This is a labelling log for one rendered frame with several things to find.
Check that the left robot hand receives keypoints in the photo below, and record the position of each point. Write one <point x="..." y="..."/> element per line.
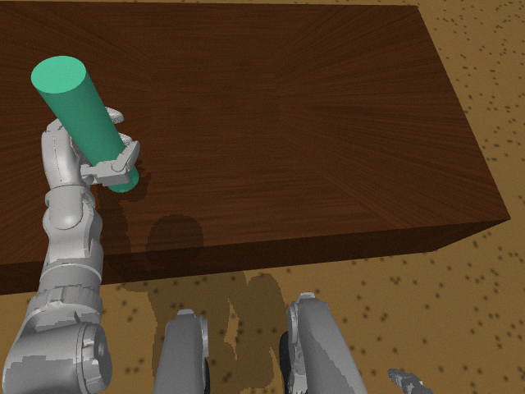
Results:
<point x="65" y="164"/>

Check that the left robot arm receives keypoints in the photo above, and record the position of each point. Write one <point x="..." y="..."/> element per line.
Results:
<point x="61" y="347"/>

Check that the right robot hand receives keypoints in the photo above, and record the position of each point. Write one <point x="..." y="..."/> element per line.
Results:
<point x="408" y="382"/>

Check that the right robot foot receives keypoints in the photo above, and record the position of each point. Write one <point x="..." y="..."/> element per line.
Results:
<point x="285" y="361"/>

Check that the can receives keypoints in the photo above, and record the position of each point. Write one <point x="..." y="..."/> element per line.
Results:
<point x="68" y="90"/>

